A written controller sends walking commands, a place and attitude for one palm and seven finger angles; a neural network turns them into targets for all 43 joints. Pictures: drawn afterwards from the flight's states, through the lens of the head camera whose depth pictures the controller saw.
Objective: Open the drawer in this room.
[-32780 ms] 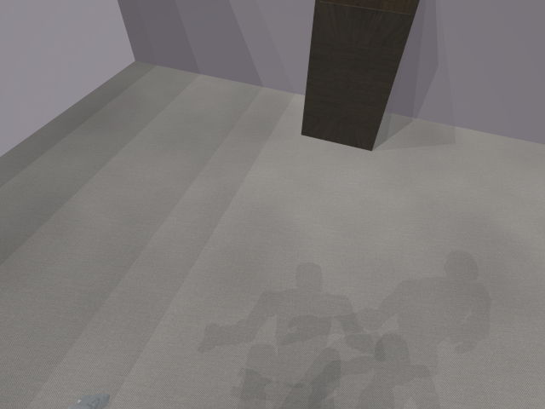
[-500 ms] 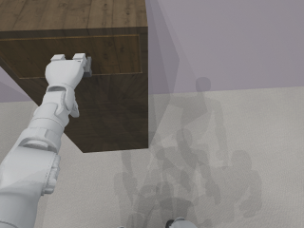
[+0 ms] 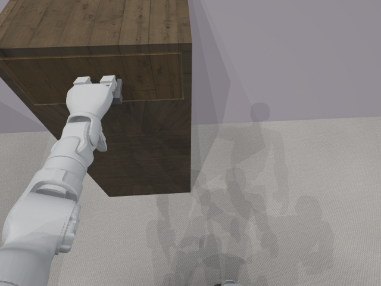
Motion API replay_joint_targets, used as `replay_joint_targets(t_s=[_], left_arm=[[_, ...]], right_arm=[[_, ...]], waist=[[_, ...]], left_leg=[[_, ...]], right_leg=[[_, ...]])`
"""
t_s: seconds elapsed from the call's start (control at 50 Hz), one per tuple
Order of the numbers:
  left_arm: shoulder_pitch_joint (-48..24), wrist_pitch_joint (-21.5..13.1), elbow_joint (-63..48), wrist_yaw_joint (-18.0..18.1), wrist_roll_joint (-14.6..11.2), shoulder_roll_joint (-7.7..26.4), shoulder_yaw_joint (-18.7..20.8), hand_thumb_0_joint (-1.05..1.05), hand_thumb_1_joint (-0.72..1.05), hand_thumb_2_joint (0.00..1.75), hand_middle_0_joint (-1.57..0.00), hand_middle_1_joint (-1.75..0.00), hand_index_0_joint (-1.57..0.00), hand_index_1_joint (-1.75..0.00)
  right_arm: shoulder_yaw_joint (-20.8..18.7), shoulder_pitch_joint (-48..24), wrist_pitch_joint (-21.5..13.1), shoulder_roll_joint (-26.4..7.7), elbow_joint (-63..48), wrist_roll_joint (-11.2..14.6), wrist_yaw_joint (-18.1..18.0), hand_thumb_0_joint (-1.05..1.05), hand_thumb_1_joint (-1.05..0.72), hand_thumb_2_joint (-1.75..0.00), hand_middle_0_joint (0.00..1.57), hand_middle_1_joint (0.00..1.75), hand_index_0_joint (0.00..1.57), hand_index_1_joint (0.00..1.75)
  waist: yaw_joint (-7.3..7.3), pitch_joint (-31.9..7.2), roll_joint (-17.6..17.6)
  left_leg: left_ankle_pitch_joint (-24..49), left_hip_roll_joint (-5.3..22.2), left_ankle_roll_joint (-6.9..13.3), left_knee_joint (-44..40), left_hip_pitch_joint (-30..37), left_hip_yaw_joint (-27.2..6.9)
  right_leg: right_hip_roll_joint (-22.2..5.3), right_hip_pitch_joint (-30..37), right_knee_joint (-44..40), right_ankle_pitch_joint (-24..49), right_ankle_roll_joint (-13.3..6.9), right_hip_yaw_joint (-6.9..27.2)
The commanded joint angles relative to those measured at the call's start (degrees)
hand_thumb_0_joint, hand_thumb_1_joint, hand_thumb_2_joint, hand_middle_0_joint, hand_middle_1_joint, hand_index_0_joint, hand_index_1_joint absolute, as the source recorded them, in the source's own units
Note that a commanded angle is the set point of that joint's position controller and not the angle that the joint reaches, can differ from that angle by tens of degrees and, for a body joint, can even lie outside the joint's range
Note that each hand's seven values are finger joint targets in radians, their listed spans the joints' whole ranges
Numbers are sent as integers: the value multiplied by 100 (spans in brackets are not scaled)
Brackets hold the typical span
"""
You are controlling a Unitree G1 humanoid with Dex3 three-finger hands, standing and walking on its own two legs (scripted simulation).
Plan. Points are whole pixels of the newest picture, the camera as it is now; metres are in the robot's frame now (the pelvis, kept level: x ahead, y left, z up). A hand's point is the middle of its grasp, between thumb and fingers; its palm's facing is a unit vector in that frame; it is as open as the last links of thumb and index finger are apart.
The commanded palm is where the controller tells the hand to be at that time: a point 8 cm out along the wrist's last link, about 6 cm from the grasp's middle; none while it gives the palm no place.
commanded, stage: close the thumb around the handle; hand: left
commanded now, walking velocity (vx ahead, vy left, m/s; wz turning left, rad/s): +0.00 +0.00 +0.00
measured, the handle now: (98, 91) +0.54 +0.20 +0.06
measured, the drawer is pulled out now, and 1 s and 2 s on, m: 0.00 0.02 0.04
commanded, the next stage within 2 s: pull the drawer open in 0.56 s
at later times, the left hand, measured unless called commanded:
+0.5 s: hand (99, 114) +0.49 +0.19 +0.04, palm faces -0.06 -0.01 -1.00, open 5.5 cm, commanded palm +0.47 +0.19 +0.10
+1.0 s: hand (98, 121) +0.47 +0.19 +0.04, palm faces -0.04 -0.03 -1.00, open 5.4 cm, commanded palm +0.42 +0.20 +0.10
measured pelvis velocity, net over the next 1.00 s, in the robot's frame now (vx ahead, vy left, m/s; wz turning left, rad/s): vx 0.01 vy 0.00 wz -0.02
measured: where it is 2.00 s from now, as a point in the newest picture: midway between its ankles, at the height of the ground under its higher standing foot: outside the picture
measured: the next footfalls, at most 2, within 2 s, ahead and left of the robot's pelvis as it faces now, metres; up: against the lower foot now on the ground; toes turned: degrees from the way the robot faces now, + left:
none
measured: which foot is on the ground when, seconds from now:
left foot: down 0.00-1.00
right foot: down 0.00-1.00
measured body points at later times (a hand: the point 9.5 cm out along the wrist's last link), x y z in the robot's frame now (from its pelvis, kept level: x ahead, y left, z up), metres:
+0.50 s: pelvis +0.00 -0.01 +0.00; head +0.09 -0.02 +0.44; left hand +0.48 +0.19 +0.10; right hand +0.02 -0.28 -0.13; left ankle -0.04 +0.10 -0.72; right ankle +0.00 -0.12 -0.72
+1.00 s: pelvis +0.01 +0.00 +0.01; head +0.09 -0.02 +0.45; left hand +0.46 +0.19 +0.10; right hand +0.05 -0.27 -0.13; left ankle -0.04 +0.10 -0.72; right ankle +0.00 -0.12 -0.72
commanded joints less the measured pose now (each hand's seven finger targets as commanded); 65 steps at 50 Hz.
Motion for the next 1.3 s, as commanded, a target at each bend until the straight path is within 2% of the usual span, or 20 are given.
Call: replay_joint_targets(t_s=[0.0,0.04,0.08,0.18,0.34,0.46,0.52,0.58,0.66,0.82,0.84,0.88,0.94,0.98,1.0,1.04,1.14,1.18,1.22,1.28], left_arm=[[-2565,-15,-1053,160,-26,1217,290,0,-5,49,-33,-125,-33,-125],[-2441,-33,-1074,154,-27,1471,497,0,6,54,-34,-126,-34,-126],[-2396,-7,-961,128,-25,1299,341,0,17,59,-35,-127,-35,-127],[-2327,-37,-950,117,-29,1514,493,0,45,71,-37,-130,-37,-130],[-2435,-86,-1061,90,-31,1229,276,0,90,90,-40,-135,-40,-135],[-2501,-77,-963,94,-27,1188,230,0,90,90,-40,-135,-40,-135],[-2569,-90,-1075,108,-41,1056,147,0,90,90,-40,-135,-40,-135],[-2640,-84,-1074,118,-33,1297,295,0,90,90,-40,-135,-40,-135],[-2205,-109,-1034,96,-50,1432,495,0,90,90,-40,-135,-40,-135],[-1024,-200,-1862,-11,-223,1020,420,0,90,90,-40,-135,-40,-135],[-730,-178,-1939,-12,-207,1218,612,0,90,90,-40,-135,-40,-135],[-529,-116,-2272,-40,-253,898,370,0,90,90,-40,-135,-40,-135],[-323,-10,-2498,-31,-245,1001,452,0,90,90,-40,-135,-40,-135],[-259,72,-2724,-36,-250,780,270,0,90,90,-40,-135,-40,-135],[-125,103,-2778,-39,-252,945,425,0,90,90,-40,-135,-40,-135],[-40,178,-2877,-61,-275,712,226,0,90,90,-40,-135,-40,-135],[525,277,-3387,-144,-331,565,151,0,90,90,-40,-135,-40,-135],[753,293,-3629,-168,-338,706,289,0,90,90,-40,-135,-40,-135],[-910,295,-3290,-120,-223,755,24,0,90,90,-40,-135,-40,-135],[-898,245,-2737,-56,-60,1022,309,0,90,90,-40,-135,-40,-135]], right_arm=[[-279,726,-65,-933,-315,15,-70,0,-90,-90,20,30,20,30],[-272,741,-60,-949,-350,18,-93,0,-90,-90,20,30,20,30],[-260,718,-59,-930,-358,28,-98,0,-90,-90,20,30,20,30],[-248,711,-57,-942,-381,35,-122,0,-90,-90,20,30,20,30],[-282,754,-79,-920,-362,29,-113,0,-90,-90,20,30,20,30],[-284,782,-85,-940,-315,39,-117,0,-90,-90,20,30,20,30],[-305,787,-104,-921,-319,28,-101,0,-90,-90,20,30,20,30],[-289,803,-109,-949,-296,23,-114,0,-90,-90,20,30,20,30],[-282,777,-97,-927,-346,22,-107,0,-90,-90,20,30,20,30],[-340,541,-62,-891,-576,32,3,0,-90,-90,20,30,20,30],[-338,516,-48,-901,-596,48,8,0,-90,-90,20,30,20,30],[-345,413,-41,-882,-669,61,45,0,-90,-90,20,30,20,30],[-341,314,-2,-908,-676,70,57,0,-90,-90,20,30,20,30],[-345,226,-2,-879,-687,78,70,0,-90,-90,20,30,20,30],[-337,186,12,-893,-709,93,66,0,-90,-90,20,30,20,30],[-317,91,18,-867,-732,107,63,0,-90,-90,20,30,20,30],[-299,-133,31,-821,-825,134,80,0,-90,-90,20,30,20,30],[-284,-218,22,-821,-875,121,76,0,-90,-90,20,30,20,30],[-232,-134,35,-857,-648,126,-16,0,-90,-90,20,30,20,30],[-251,-54,-1,-809,-555,67,-86,0,-90,-90,20,30,20,30]], waist=[[-113,-2311,-66],[-29,-2494,-125],[-77,-2290,-136],[-41,-2326,-191],[-74,-2468,50],[-149,-2295,-178],[-146,-2406,-29],[-154,-2437,-145],[21,-2484,-84],[306,-2615,-38],[403,-2620,-113],[385,-2513,-146],[401,-2413,-189],[378,-2346,-137],[427,-2371,-282],[409,-2176,-169],[505,-2208,-171],[578,-2247,-283],[137,-1813,-277],[293,-2076,-232]], left_leg=[[2921,-148,29,-192,1325,-353],[2952,-163,41,-190,1282,-334],[2836,-176,41,-207,1199,-303],[2740,-201,49,-208,1082,-265],[2928,-176,25,-170,1321,-323],[2644,-187,50,-190,1169,-322],[2692,-183,51,-186,1298,-328],[2643,-200,67,-193,1193,-313],[2878,-198,54,-205,1190,-295],[3738,-102,49,-240,1573,-285],[3863,-99,46,-245,1545,-291],[3993,-86,48,-283,1630,-300],[3972,-86,46,-322,1681,-293],[3973,-80,37,-349,1781,-288],[4024,-87,40,-356,1745,-301],[4018,-83,32,-387,1820,-293],[4337,-80,20,-384,2046,-327],[4344,-105,29,-402,2000,-307],[3814,-124,8,-381,1908,-358],[3788,-195,10,-336,1865,-279]], right_leg=[[307,1328,-145,2146,-160,163],[299,1511,-105,2284,-149,193],[298,1449,-141,2260,-145,173],[290,1592,-133,2327,-137,198],[297,1391,-116,2238,-147,186],[308,1358,-157,2127,-138,197],[308,1343,-167,2099,-146,203],[305,1480,-156,2219,-141,219],[309,1630,-120,2365,-154,207],[296,1844,-128,2720,-137,174],[301,1931,-104,2797,-144,179],[298,1929,-151,2869,-135,161],[297,1958,-180,2861,-134,164],[291,1934,-210,2837,-133,144],[292,2058,-212,2845,-147,158],[287,1949,-234,2835,-140,135],[278,2067,-225,2990,-146,129],[261,2269,-217,3170,-140,146],[258,1769,-260,2827,-124,121],[250,1947,-186,2880,-164,145]])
